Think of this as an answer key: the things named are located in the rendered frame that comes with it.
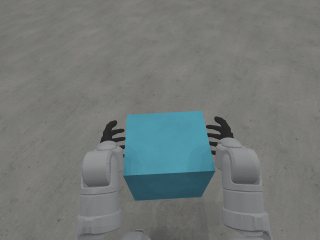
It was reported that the left robot hand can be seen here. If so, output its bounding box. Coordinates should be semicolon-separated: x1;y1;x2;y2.
100;120;126;157

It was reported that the right robot hand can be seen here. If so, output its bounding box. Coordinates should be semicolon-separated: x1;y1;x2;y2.
206;116;234;155

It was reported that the robot left shin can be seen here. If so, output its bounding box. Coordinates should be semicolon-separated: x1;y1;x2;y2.
135;229;145;234

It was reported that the left robot forearm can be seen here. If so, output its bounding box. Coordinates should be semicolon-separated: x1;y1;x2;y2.
74;140;125;240

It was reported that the right robot forearm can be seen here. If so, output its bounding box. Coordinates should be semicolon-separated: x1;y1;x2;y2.
215;137;273;240

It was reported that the carton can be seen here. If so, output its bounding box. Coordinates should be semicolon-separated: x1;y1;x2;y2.
123;111;216;201

